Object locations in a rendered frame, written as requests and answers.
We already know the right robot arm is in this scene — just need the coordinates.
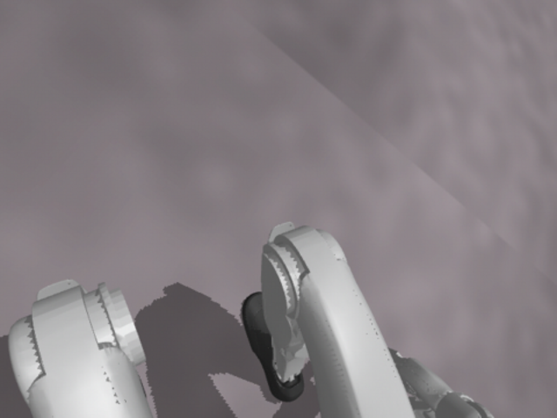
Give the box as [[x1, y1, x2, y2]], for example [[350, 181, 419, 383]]
[[435, 392, 494, 418]]

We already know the right robot foot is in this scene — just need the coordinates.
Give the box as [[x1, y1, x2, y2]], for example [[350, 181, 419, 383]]
[[242, 292, 304, 402]]

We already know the right robot hand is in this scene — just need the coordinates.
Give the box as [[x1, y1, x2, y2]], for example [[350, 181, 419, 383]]
[[388, 348, 454, 418]]

